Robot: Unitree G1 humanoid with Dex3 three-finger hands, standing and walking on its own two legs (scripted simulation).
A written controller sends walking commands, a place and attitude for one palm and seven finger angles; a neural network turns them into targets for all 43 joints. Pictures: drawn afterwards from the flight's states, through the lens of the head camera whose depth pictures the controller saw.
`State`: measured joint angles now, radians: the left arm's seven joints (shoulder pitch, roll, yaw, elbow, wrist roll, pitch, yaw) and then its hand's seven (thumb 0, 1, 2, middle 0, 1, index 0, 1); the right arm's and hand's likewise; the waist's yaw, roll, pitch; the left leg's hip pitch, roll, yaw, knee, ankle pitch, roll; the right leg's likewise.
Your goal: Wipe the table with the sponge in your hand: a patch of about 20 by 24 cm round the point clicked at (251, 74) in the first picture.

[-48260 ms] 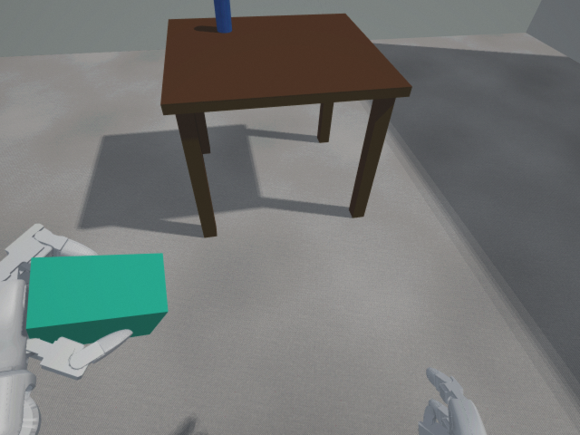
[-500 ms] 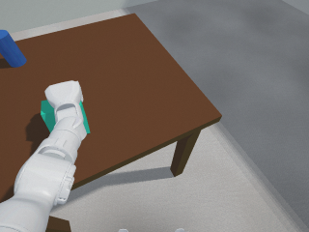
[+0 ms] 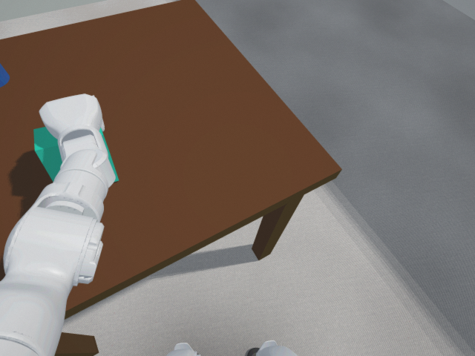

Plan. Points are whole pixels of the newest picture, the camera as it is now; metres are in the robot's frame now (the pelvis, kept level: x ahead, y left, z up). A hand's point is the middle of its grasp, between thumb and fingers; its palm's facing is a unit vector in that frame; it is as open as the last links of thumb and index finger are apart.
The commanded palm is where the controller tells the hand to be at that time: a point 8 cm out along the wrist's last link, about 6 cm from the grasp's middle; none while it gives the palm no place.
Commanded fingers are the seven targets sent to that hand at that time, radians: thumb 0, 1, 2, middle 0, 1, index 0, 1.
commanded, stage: wipe back along the third lane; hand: left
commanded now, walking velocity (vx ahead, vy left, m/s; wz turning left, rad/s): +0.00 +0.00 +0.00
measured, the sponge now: (82, 164) +0.47 +0.27 -0.01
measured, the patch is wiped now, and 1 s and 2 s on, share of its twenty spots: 0.95 1.00 1.00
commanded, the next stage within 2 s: none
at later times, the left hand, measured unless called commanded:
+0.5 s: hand (85, 141) +0.49 +0.25 +0.03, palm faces -0.08 +0.02 -1.00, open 10.6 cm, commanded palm +0.45 +0.22 +0.06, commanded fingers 0.00 0.10 1.30 -1.20 -1.60 -1.20 -1.60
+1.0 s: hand (95, 169) +0.43 +0.22 +0.03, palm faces -0.06 -0.01 -1.00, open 10.6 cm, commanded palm +0.39 +0.19 +0.06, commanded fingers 0.00 0.10 1.30 -1.20 -1.60 -1.20 -1.60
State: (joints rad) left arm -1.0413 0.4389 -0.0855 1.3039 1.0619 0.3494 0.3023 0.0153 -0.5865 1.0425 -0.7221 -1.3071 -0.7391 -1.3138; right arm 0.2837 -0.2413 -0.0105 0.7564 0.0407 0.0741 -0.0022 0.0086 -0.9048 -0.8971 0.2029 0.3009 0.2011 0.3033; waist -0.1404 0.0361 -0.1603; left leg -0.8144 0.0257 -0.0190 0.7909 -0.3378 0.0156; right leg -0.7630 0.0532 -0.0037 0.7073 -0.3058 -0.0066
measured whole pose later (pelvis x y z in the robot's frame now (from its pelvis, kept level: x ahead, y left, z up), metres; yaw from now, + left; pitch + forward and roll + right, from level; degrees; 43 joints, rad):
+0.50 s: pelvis +0.03 +0.01 +0.01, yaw +0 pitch +19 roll -3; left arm -0.88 0.37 -0.16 1.15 1.00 0.38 0.35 0.01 -0.53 1.04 -0.64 -1.39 -0.66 -1.39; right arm 0.29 -0.23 -0.03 0.77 0.05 0.11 0.03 0.01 -0.91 -0.90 0.20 0.30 0.20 0.30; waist -0.09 0.04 -0.18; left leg -0.72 0.03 -0.01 0.74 -0.36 0.02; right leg -0.66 0.05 0.01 0.65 -0.32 0.00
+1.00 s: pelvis +0.04 +0.00 +0.02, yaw +2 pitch +12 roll -2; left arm -0.62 0.19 -0.29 0.87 1.00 0.50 0.34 0.00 -0.52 1.03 -0.62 -1.40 -0.64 -1.41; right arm 0.10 -0.22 -0.02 0.70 0.06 0.22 0.03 0.01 -0.91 -0.90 0.20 0.30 0.20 0.30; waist 0.01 0.03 -0.17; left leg -0.52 0.00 -0.04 0.65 -0.35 0.02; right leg -0.46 0.03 -0.02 0.58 -0.34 -0.01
